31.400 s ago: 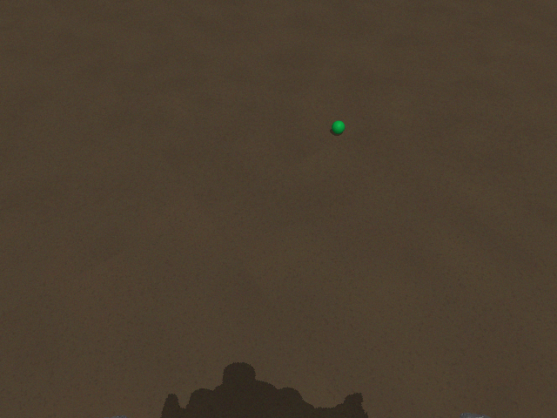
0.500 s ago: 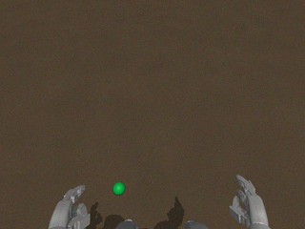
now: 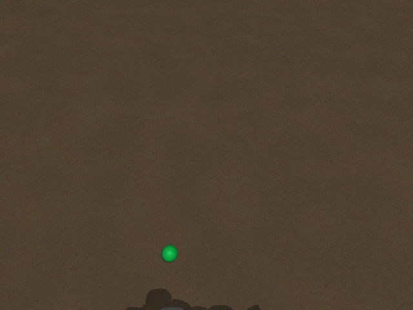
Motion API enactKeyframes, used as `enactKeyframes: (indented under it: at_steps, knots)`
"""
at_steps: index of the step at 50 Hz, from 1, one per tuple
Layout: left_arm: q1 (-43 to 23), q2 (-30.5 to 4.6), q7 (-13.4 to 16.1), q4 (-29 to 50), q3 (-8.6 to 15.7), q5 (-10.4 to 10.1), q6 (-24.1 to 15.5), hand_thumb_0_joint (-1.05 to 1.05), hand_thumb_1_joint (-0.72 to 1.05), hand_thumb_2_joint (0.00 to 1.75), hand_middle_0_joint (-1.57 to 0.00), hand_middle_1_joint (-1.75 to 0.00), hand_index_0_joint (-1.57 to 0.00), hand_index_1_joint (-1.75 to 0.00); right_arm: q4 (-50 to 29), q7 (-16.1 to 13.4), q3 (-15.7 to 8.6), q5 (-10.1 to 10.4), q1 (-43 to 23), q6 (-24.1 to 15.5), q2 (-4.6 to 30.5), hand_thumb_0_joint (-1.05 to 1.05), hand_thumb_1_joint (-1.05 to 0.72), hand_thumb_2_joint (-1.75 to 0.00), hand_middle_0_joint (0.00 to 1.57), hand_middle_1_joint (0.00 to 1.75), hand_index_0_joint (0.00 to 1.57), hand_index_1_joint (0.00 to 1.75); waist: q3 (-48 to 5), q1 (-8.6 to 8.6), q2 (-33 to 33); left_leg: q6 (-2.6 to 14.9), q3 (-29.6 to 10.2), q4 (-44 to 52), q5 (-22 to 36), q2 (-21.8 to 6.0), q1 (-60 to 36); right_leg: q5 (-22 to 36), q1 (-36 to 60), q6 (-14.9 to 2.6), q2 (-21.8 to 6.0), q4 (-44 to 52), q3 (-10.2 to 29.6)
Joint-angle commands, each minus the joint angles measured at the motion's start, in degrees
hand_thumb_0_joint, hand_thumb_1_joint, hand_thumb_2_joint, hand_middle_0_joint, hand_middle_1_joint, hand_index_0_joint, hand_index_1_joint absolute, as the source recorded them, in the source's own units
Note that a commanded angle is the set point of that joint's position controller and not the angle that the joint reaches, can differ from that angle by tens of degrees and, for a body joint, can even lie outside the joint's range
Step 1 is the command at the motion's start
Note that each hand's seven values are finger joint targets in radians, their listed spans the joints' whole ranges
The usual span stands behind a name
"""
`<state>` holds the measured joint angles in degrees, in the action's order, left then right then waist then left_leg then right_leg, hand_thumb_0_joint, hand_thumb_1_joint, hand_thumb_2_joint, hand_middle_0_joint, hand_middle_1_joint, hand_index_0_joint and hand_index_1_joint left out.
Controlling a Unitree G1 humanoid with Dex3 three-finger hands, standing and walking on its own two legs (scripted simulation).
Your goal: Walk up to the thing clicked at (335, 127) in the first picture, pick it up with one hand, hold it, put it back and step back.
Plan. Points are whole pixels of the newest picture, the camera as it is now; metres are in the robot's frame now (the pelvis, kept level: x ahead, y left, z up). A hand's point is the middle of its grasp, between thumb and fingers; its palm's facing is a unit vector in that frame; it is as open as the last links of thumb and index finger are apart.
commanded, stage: stand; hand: left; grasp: from above
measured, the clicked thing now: (169, 253) +0.44 +0.22 -0.73
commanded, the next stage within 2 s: none
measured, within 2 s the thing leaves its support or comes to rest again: neither
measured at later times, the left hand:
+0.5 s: hand out of the picture +0.05 +0.24 -0.15, palm faces +0.03 -0.94 -0.33, open 7.4 cm
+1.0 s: hand out of the picture +0.06 +0.23 -0.15, palm faces +0.01 -0.95 -0.32, open 7.4 cm
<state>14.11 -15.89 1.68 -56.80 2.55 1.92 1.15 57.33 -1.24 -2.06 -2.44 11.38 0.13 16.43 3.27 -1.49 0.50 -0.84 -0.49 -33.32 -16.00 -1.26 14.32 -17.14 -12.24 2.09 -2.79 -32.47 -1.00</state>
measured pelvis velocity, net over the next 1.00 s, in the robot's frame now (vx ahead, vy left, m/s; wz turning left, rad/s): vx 0.00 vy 0.00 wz -0.01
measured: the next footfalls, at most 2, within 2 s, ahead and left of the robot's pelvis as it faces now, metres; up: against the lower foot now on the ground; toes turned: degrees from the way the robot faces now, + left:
none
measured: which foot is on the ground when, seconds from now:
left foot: down 0.00-1.00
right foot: down 0.00-1.00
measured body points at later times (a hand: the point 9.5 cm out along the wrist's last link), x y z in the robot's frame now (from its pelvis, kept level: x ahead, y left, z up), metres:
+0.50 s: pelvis +0.00 +0.00 +0.01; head -0.01 +0.00 +0.46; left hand +0.04 +0.29 -0.12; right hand +0.06 -0.29 -0.13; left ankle +0.02 +0.13 -0.73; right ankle +0.01 -0.14 -0.73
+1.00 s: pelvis +0.00 +0.00 +0.02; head +0.01 -0.01 +0.47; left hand +0.06 +0.28 -0.12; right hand +0.07 -0.29 -0.13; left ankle +0.02 +0.13 -0.73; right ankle +0.01 -0.14 -0.73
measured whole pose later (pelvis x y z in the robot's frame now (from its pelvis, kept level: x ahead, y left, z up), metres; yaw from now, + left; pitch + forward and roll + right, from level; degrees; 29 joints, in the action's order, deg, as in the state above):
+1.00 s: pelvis +0.00 +0.00 +0.02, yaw +0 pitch -4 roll +0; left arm 7.6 -17.1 0.7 -66.3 1.5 1.0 -0.2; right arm 65.3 -0.6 -0.4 -1.2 7.7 0.1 18.1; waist 3.8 -0.4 0.8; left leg -1.3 -0.1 -20.4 -9.8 -1.6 7.0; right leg -10.9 -5.3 1.9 -2.3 -19.9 -1.0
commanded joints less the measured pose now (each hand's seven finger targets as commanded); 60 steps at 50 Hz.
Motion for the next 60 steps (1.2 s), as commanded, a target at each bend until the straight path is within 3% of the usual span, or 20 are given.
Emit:
enactKeyframes:
  at_steps: [1,3,5,8,12,17,22,33,43,47,49,55,60]
  knots:
    - [-3.66,-10.58,0.89,1.66,2.2,0.06,-1.94,0.0,0.9,0.9,-0.2,-0.3,-0.2,-0.3,-1.98,-0.73,-2.5,0.59,-2.42,-1.45,10.34,0.0,-0.9,-0.9,0.2,0.3,0.2,0.3,-2.1,0.93,0.25,2.66,-5.06,10.38,3.69,-3.48,-3.46,5.83,1.4,-2.81,-3.15,10.61,3.98]
    - [-3.38,-10.65,0.88,-0.03,1.96,-0.01,-2.0,0.0,0.9,0.9,-0.2,-0.3,-0.2,-0.3,-0.95,-0.71,-2.26,0.7,-2.34,-1.31,9.93,0.0,-0.9,-0.9,0.2,0.3,0.2,0.3,-1.75,0.82,-0.98,2.4,-4.94,11.26,5.1,-3.64,-4.47,6.03,2.15,-2.6,-3.27,11.64,3.91]
    - [-3.32,-10.56,0.79,-1.37,1.69,0.03,-1.77,0.0,0.9,0.9,-0.2,-0.3,-0.2,-0.3,-0.08,-0.76,-2.23,0.79,-2.43,-1.19,10.49,0.0,-0.9,-0.9,0.2,0.3,0.2,0.3,0.12,0.72,0.27,2.15,-5.5,13.53,1.89,-3.89,-3.4,4.54,2.31,-2.29,-2.83,12.39,3.52]
    - [-3.57,-10.89,0.77,-2.7,1.67,-0.08,-1.86,0.0,0.9,0.9,-0.2,-0.3,-0.2,-0.3,0.9,-0.62,-2.01,0.78,-2.48,-1.09,10.38,0.0,-0.9,-0.9,0.2,0.3,0.2,0.3,0.18,0.65,0.1,2.16,-5.56,14.55,1.98,-4.07,-3.28,5.05,3.88,-2.17,-3.12,13.33,3.47]
    - [-4.14,-11.02,0.73,-3.92,1.51,0.01,-2.02,0.0,0.9,0.9,-0.2,-0.3,-0.2,-0.3,1.62,-0.53,-1.92,0.92,-3.71,-1.2,10.63,0.0,-0.9,-0.9,0.2,0.3,0.2,0.3,-0.57,0.46,-0.25,1.99,-5.27,14.47,5.4,-4.12,-5.35,6.19,4.23,-2.14,-3.62,14.34,3.61]
    - [-4.89,-11.42,0.55,-5.04,1.29,-0.22,-1.89,0.0,0.9,0.9,-0.2,-0.3,-0.2,-0.3,2.86,-0.42,-1.65,0.98,-3.42,-1.03,10.75,0.0,-0.9,-0.9,0.2,0.3,0.2,0.3,1.04,0.81,0.19,1.81,-5.29,15.98,2.97,-4.16,-4.62,4.52,3.82,-1.99,-3.37,15.66,3.46]
    - [-5.59,-11.95,0.42,-5.3,1.36,-0.34,-2.08,0.0,0.9,0.9,-0.2,-0.3,-0.2,-0.3,2.99,-0.32,-1.43,1.07,-4.62,-1.26,11.33,0.0,-0.9,-0.9,0.2,0.3,0.2,0.3,-0.56,0.54,0.29,1.95,-5.22,16.32,5.21,-4.54,-5.45,7.05,5.02,-2.08,-3.81,15.88,3.62]
    - [-7.2,-12.73,0.02,-6.02,1.14,-0.51,-2.11,0.0,0.9,0.9,-0.2,-0.3,-0.2,-0.3,4.17,-0.07,-0.97,1.31,-5.0,-1.21,11.97,0.0,-0.9,-0.9,0.2,0.3,0.2,0.3,-0.14,1.05,-0.42,1.79,-4.92,17.06,4.28,-4.81,-5.29,5.36,4.88,-2.11,-3.84,16.61,3.81]
    - [-7.36,-12.54,-0.23,-6.42,0.97,-0.69,-2.18,0.0,0.9,0.9,-0.2,-0.3,-0.2,-0.3,4.73,0.04,-0.65,1.39,-5.72,-1.34,12.43,0.0,-0.9,-0.9,0.2,0.3,0.2,0.3,-1.93,0.96,-0.09,1.95,-4.52,16.7,7.27,-5.15,-6.66,8.56,5.89,-2.18,-4.11,16.73,3.82]
    - [-7.9,-12.34,-0.16,-6.26,0.9,-0.81,-2.38,0.0,0.9,0.9,-0.2,-0.3,-0.2,-0.3,4.84,0.05,-0.51,1.4,-5.61,-1.42,12.35,0.0,-0.9,-0.9,0.2,0.3,0.2,0.3,-3.43,1.22,-0.67,2.1,-4.13,15.8,12.27,-5.4,-8.33,12.26,6.55,-2.14,-4.53,16.45,3.93]
    - [-7.45,-11.66,-0.24,-6.74,0.66,-0.86,-2.05,0.0,0.9,0.9,-0.2,-0.3,-0.2,-0.3,5.16,0.03,-0.27,1.41,-5.69,-1.22,11.57,0.0,-0.9,-0.9,0.2,0.3,0.2,0.3,-1.93,1.25,-0.46,1.9,-4.1,16.62,9.52,-5.17,-7.5,9.55,5.35,-2.13,-3.98,16.76,3.47]
    - [-7.84,-12.15,-0.3,-6.46,0.81,-0.98,-2.16,0.0,0.9,0.9,-0.2,-0.3,-0.2,-0.3,5.49,0.03,-0.15,1.44,-5.21,-1.3,11.4,0.0,-0.9,-0.9,0.2,0.3,0.2,0.3,-2.49,1.43,0.01,1.66,-3.63,16.7,11.17,-5.25,-7.44,11.81,6.29,-2.24,-4.19,16.39,3.85]
    - [-7.94,-13.05,-0.35,-5.88,1.07,-0.87,-2.43,0.0,0.9,0.9,-0.2,-0.3,-0.2,-0.3,5.01,0.03,-0.7,1.41,-6.4,-1.6,13.34,0.0,-0.9,-0.9,0.2,0.3,0.2,0.3,-3.25,1.22,-0.32,1.88,-3.89,16.18,12.55,-5.84,-8.47,12.58,6.34,-2.17,-4.48,16.45,4.1]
